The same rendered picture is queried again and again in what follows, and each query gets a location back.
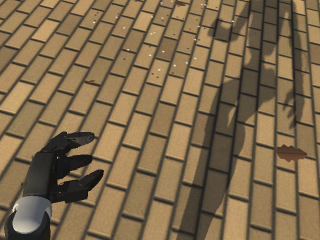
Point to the robot left forearm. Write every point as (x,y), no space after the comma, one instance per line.
(30,219)

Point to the robot left hand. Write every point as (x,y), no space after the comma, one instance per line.
(45,170)

